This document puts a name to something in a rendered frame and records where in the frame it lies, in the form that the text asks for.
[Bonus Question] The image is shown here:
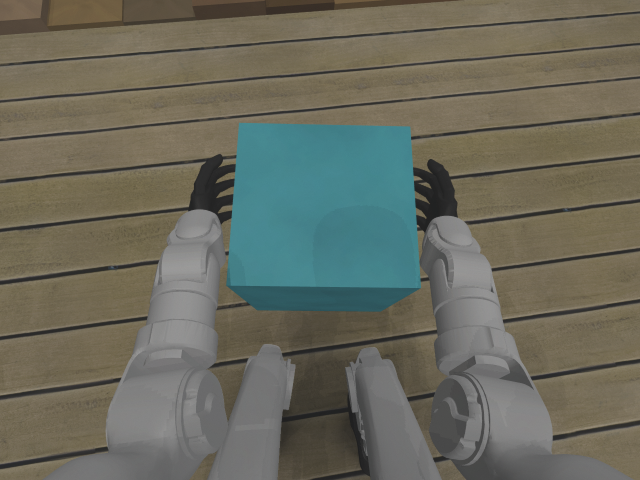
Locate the robot left hand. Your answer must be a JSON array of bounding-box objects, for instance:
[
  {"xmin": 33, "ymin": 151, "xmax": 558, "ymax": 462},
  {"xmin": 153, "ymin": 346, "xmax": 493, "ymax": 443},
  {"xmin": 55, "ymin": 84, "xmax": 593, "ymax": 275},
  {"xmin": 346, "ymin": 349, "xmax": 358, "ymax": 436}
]
[{"xmin": 188, "ymin": 154, "xmax": 236, "ymax": 224}]

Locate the right robot thigh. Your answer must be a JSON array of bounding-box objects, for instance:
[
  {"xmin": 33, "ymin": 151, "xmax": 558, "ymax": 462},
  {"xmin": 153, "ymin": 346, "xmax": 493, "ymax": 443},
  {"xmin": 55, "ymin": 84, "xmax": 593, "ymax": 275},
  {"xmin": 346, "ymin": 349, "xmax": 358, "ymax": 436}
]
[{"xmin": 345, "ymin": 355, "xmax": 442, "ymax": 480}]

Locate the carton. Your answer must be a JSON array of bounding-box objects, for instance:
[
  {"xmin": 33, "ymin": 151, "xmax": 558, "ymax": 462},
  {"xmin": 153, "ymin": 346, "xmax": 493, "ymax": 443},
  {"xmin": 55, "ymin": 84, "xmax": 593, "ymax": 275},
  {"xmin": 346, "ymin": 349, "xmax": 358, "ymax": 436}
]
[{"xmin": 226, "ymin": 123, "xmax": 421, "ymax": 312}]

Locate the robot left shin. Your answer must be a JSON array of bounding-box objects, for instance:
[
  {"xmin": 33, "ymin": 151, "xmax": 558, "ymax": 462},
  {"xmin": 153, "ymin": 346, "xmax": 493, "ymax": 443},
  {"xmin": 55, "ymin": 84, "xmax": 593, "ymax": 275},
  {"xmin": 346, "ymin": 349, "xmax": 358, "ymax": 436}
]
[{"xmin": 242, "ymin": 344, "xmax": 284, "ymax": 380}]

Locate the left robot forearm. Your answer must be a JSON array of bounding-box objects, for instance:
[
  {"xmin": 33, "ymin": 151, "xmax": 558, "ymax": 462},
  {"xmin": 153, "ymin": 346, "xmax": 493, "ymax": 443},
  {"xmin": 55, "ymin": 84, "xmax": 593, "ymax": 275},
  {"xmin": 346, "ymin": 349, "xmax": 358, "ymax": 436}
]
[{"xmin": 106, "ymin": 209, "xmax": 226, "ymax": 447}]

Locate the robot right hand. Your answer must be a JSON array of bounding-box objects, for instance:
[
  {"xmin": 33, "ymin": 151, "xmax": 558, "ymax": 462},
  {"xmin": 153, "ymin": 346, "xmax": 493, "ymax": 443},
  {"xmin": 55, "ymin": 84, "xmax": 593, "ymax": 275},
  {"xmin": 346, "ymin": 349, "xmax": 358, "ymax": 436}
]
[{"xmin": 413, "ymin": 159, "xmax": 458, "ymax": 232}]

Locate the left robot upper arm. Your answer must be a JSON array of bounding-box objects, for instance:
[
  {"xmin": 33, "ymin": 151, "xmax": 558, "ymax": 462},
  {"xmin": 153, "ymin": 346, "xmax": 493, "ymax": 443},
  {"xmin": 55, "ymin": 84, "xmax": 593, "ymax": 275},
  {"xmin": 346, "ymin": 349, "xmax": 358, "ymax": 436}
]
[{"xmin": 43, "ymin": 367, "xmax": 228, "ymax": 480}]

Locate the right robot upper arm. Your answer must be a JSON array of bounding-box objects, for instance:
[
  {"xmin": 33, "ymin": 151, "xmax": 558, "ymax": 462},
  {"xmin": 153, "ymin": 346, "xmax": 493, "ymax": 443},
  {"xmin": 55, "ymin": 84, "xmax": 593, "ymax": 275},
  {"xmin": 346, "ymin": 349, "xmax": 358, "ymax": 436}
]
[{"xmin": 429, "ymin": 372, "xmax": 634, "ymax": 480}]

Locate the right robot forearm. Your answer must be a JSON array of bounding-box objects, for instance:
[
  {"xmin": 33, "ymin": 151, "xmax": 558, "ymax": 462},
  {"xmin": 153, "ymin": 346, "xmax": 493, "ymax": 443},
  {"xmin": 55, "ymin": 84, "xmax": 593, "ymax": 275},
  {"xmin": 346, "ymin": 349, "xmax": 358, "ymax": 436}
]
[{"xmin": 419, "ymin": 216, "xmax": 553, "ymax": 442}]

